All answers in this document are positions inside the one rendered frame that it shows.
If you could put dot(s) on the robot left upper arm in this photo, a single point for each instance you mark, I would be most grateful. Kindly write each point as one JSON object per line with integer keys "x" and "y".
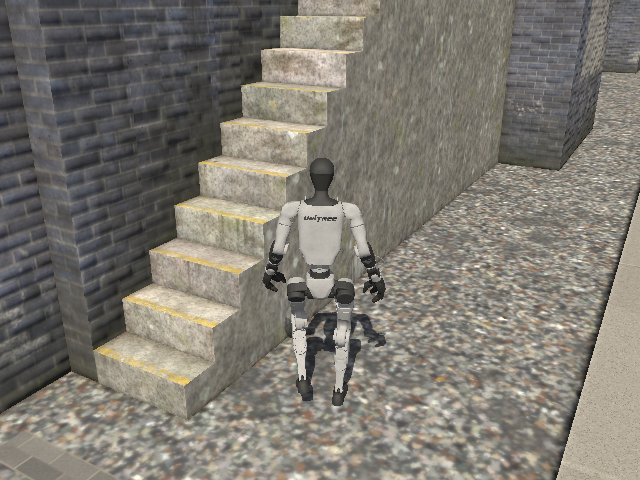
{"x": 289, "y": 210}

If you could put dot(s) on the robot left hand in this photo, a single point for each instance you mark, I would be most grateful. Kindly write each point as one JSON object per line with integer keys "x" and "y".
{"x": 278, "y": 277}

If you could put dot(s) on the robot right hand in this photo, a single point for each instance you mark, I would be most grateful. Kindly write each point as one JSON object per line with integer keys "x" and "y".
{"x": 377, "y": 286}

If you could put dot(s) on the robot left foot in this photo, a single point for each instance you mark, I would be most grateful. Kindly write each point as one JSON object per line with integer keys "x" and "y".
{"x": 303, "y": 385}

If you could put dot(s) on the humanoid robot head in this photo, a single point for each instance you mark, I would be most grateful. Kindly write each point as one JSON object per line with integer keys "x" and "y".
{"x": 321, "y": 173}

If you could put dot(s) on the robot right upper arm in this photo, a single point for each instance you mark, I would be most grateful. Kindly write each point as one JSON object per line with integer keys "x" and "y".
{"x": 352, "y": 212}

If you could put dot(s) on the left robot forearm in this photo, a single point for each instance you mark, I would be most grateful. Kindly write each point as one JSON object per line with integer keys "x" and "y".
{"x": 273, "y": 261}

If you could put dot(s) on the right robot forearm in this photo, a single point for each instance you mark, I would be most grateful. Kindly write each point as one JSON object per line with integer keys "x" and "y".
{"x": 371, "y": 266}

